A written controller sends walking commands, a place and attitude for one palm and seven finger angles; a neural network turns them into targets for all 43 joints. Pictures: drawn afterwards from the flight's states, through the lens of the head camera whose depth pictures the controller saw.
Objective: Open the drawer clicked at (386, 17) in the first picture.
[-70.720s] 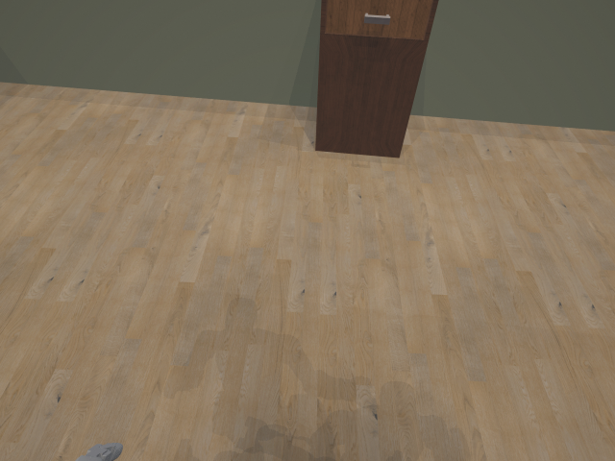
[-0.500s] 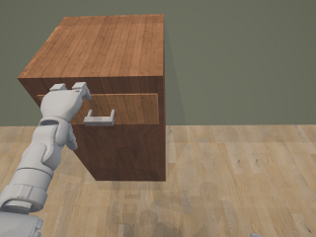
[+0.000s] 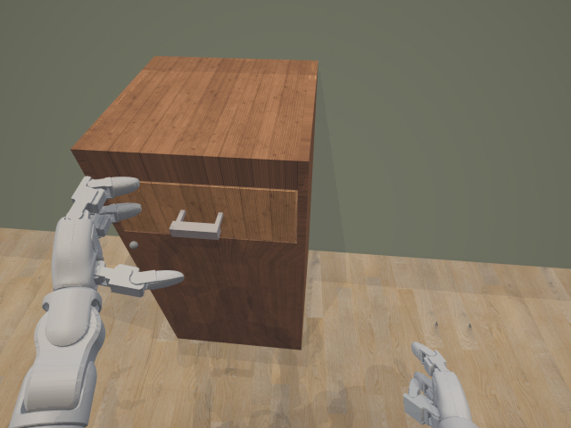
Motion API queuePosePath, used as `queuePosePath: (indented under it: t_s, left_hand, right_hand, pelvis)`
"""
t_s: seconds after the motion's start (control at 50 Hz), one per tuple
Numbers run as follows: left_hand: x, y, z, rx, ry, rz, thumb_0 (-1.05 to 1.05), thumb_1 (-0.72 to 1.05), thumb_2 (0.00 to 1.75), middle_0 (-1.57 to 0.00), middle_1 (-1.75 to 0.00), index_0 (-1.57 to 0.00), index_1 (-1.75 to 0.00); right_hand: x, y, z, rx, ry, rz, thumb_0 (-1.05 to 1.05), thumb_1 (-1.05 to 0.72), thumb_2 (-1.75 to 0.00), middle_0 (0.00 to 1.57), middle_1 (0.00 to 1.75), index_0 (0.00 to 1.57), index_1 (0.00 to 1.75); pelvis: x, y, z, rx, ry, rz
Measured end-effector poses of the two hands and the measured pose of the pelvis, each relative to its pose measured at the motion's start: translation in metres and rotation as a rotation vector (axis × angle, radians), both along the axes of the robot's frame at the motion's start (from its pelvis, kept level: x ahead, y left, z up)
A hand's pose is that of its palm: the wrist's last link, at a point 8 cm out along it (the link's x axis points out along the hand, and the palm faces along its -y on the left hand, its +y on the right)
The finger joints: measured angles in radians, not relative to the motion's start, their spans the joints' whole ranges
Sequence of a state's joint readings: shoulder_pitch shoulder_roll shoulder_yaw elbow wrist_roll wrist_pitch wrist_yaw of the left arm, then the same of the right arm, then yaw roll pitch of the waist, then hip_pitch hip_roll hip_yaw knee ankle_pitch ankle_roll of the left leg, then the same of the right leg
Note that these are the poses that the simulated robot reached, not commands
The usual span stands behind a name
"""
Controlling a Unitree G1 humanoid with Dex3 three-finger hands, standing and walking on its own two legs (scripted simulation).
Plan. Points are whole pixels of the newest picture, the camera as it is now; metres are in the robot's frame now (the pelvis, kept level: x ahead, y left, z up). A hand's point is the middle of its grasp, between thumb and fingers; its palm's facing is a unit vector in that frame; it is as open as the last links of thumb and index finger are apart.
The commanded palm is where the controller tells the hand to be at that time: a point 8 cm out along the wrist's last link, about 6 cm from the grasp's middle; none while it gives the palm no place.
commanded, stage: draw the hand back to the body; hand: left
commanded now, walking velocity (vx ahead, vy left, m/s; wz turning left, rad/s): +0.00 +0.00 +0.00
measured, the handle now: (198, 222) +0.52 +0.25 -0.07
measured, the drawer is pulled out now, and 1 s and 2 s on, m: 0.00 0.00 0.00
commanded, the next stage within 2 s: step back with the hand held close in 0.72 s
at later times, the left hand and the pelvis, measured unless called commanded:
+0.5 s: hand (86, 315) +0.19 +0.23 +0.16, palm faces +0.37 -0.83 -0.42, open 8.8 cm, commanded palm +0.14 +0.27 +0.17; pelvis +0.01 -0.01 +0.00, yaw +0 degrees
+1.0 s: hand (71, 313) +0.19 +0.25 +0.15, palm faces +0.36 -0.82 -0.45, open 7.4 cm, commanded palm +0.13 +0.29 +0.17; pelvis -0.01 +0.01 +0.00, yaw -1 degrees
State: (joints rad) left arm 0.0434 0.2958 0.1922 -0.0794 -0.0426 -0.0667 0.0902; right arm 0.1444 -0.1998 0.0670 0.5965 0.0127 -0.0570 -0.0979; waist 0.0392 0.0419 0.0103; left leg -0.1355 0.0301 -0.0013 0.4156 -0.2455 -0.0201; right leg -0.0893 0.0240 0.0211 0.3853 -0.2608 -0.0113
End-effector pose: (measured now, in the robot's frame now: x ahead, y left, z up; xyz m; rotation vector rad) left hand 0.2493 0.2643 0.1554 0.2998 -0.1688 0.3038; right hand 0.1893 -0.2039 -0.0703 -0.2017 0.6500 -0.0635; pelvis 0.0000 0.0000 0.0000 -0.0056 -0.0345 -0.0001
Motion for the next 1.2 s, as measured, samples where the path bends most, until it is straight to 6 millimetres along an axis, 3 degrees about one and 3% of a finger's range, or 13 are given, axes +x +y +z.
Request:
queuePosePath:
  t_s: [0.26, 0.52, 0.68, 0.9, 1.08, 1.2]
  left_hand:
    - [-0.056, 0.0, 0.01, 0.094, 0.032, 0.046, -0.01, 0.14, 0.57, -0.26, -0.78, -0.26, -0.78]
    - [-0.104, 0.0, 0.018, 0.161, 0.053, 0.088, 0.0, 0.59, 0.77, -0.23, -0.49, -0.23, -0.49]
    - [-0.107, 0.006, 0.017, 0.137, 0.036, 0.113, 0.01, 0.8, 0.86, -0.22, -0.35, -0.22, -0.35]
    - [-0.106, 0.015, 0.02, 0.166, 0.026, 0.095, 0.01, 0.88, 0.89, -0.21, -0.31, -0.21, -0.31]
    - [-0.095, 0.02, 0.007, 0.194, 0.085, 0.016, 0.01, 0.89, 0.9, -0.21, -0.3, -0.21, -0.3]
    - [-0.105, 0.025, 0.008, 0.22, 0.068, -0.059, 0.01, 0.89, 0.9, -0.21, -0.3, -0.22, -0.3]
  right_hand:
    - [-0.02, -0.032, -0.017, -0.021, 0.062, -0.042, 0.01, -0.9, -0.9, 0.2, 0.3, 0.2, 0.3]
    - [-0.004, -0.03, -0.008, -0.012, -0.023, -0.036, 0.01, -0.9, -0.9, 0.2, 0.3, 0.2, 0.3]
    - [0.002, -0.016, -0.004, -0.006, -0.046, 0.002, 0.01, -0.9, -0.9, 0.2, 0.3, 0.2, 0.3]
    - [-0.01, -0.012, -0.003, -0.01, -0.018, -0.002, 0.01, -0.9, -0.9, 0.2, 0.3, 0.2, 0.3]
    - [-0.043, -0.028, 0.0, -0.065, 0.06, -0.121, 0.01, -0.9, -0.9, 0.2, 0.3, 0.2, 0.3]
    - [-0.071, -0.026, 0.005, -0.077, 0.07, -0.171, 0.01, -0.9, -0.9, 0.2, 0.3, 0.2, 0.3]
  pelvis:
    - [0.009, -0.006, 0.001, 0.003, 0.006, -0.009]
    - [0.008, -0.009, 0.0, -0.002, -0.002, -0.002]
    - [0.004, -0.007, 0.0, -0.001, -0.012, 0.006]
    - [-0.001, 0.0, 0.0, -0.012, 0.009, -0.006]
    - [-0.015, 0.016, -0.002, -0.011, 0.067, -0.037]
    - [-0.031, 0.023, -0.004, -0.005, 0.069, -0.047]
